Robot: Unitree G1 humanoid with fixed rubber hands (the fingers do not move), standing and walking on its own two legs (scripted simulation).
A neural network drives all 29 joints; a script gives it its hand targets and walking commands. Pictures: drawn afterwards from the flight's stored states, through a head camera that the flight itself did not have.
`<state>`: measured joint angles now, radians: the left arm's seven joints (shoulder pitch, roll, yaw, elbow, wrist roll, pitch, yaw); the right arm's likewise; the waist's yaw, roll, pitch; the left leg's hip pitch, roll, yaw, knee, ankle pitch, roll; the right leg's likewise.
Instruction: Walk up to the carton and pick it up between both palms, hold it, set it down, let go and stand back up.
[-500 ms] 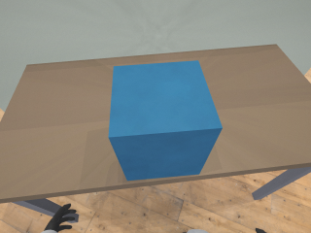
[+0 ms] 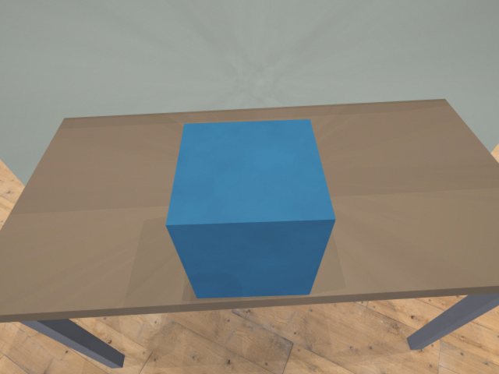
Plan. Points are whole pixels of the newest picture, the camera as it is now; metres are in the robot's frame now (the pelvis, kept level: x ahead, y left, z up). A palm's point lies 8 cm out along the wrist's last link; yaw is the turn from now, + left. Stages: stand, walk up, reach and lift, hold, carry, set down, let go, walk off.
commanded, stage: walk up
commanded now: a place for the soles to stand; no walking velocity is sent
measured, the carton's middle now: (250, 213) +0.37 +0.02 +0.04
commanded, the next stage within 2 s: none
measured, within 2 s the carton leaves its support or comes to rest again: neither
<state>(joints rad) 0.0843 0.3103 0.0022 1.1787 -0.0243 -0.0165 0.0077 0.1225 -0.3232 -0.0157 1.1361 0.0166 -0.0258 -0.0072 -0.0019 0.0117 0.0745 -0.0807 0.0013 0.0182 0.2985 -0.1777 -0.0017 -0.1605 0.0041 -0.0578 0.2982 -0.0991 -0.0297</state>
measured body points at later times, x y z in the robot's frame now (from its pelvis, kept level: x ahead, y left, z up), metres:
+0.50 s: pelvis -0.01 -0.02 +0.00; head +0.00 -0.03 +0.45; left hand +0.07 +0.27 -0.13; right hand +0.04 -0.31 -0.15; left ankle -0.01 +0.12 -0.75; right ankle +0.04 -0.10 -0.75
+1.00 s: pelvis -0.03 -0.02 -0.02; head +0.01 -0.01 +0.43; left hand +0.04 +0.29 -0.15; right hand +0.04 -0.33 -0.14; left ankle -0.01 +0.12 -0.75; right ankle +0.04 -0.10 -0.75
